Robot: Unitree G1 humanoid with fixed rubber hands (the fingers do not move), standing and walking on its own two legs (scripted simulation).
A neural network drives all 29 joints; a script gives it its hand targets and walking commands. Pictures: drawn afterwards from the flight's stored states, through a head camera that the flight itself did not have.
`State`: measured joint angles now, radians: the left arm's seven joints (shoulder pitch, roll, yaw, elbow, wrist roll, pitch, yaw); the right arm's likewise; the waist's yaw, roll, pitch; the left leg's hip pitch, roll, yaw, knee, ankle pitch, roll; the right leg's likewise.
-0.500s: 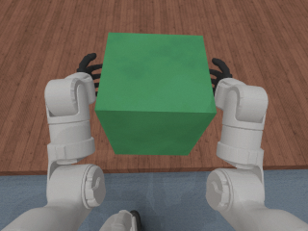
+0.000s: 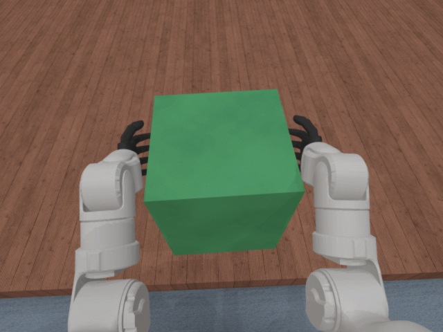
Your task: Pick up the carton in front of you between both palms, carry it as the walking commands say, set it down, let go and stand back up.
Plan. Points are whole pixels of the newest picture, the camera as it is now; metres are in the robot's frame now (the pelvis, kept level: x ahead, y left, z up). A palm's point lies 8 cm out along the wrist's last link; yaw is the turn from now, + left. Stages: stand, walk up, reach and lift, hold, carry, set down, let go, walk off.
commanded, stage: carry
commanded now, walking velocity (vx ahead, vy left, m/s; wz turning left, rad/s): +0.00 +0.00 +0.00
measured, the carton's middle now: (221, 179) +0.37 +0.00 +0.04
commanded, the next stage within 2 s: none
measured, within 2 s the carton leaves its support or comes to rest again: neither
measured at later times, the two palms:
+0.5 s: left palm (118, 166) +0.34 +0.16 +0.13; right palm (309, 165) +0.34 -0.14 +0.12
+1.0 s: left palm (111, 180) +0.32 +0.16 +0.13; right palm (309, 176) +0.32 -0.14 +0.13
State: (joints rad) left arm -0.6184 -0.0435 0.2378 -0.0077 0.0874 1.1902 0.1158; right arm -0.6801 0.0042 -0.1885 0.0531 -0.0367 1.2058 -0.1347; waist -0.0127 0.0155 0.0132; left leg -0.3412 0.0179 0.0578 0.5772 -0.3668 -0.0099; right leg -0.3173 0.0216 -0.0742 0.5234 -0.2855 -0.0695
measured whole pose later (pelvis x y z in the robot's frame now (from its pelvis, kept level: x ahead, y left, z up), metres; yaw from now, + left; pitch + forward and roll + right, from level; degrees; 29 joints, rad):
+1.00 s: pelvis -0.03 +0.01 +0.00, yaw +0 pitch +2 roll +0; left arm -0.68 0.01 0.21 0.25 0.06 1.22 0.12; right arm -0.68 0.00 -0.19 0.24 -0.06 1.23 -0.13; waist 0.00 0.00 -0.09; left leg -0.32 0.02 0.07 0.54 -0.25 0.01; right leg -0.32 0.02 -0.08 0.55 -0.26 -0.06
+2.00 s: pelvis -0.05 +0.01 +0.00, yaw +0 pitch +1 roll +0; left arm -0.68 0.01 0.21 0.25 0.06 1.22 0.12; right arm -0.68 0.00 -0.20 0.24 -0.06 1.23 -0.13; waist 0.00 0.00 -0.09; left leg -0.34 0.01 0.07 0.53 -0.22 0.02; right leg -0.33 0.01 -0.08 0.54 -0.23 -0.05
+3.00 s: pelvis -0.05 +0.02 +0.00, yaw +0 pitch +2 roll +0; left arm -0.68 0.01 0.21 0.25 0.06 1.22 0.12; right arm -0.68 0.00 -0.20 0.24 -0.06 1.23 -0.13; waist 0.00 0.00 -0.09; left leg -0.35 0.01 0.08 0.53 -0.22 0.03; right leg -0.34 0.00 -0.08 0.54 -0.23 -0.04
